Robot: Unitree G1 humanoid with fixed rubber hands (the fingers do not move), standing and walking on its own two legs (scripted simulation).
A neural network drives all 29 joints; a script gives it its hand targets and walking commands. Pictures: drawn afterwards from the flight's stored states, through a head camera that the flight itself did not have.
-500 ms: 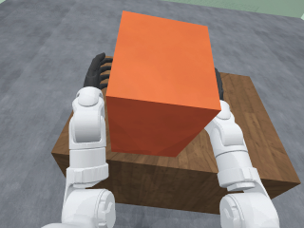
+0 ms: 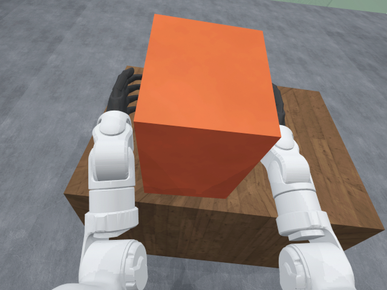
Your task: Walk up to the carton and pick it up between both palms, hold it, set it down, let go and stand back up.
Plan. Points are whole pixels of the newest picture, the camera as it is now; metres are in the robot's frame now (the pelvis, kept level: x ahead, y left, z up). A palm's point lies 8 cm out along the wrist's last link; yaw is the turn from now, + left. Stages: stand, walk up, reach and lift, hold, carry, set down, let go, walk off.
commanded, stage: hold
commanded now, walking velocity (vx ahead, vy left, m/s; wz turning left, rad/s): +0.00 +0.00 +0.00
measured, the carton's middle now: (196, 121) +0.41 +0.00 +0.13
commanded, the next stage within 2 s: none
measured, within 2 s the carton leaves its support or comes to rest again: neither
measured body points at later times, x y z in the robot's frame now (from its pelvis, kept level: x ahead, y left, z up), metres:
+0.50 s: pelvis +0.00 +0.00 +0.00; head -0.01 +0.06 +0.45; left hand +0.39 +0.15 +0.19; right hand +0.38 -0.14 +0.19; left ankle +0.02 +0.13 -0.75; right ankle +0.03 -0.12 -0.75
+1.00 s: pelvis -0.01 +0.00 +0.00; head -0.01 +0.05 +0.45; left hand +0.39 +0.15 +0.20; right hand +0.38 -0.14 +0.20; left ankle +0.02 +0.13 -0.75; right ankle +0.03 -0.12 -0.75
